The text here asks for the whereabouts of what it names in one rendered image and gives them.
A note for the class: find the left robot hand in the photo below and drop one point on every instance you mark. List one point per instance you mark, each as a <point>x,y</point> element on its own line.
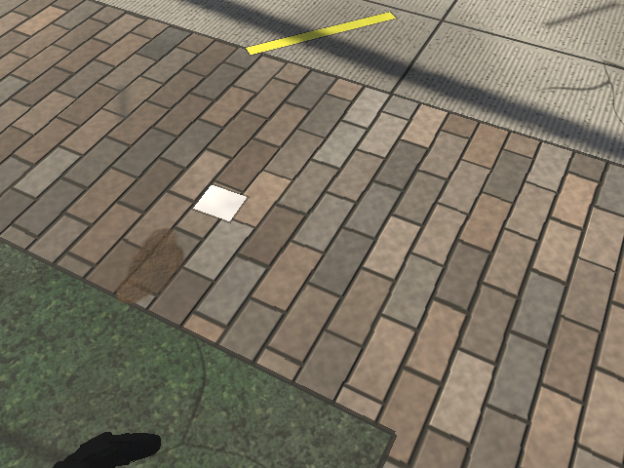
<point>108,451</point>

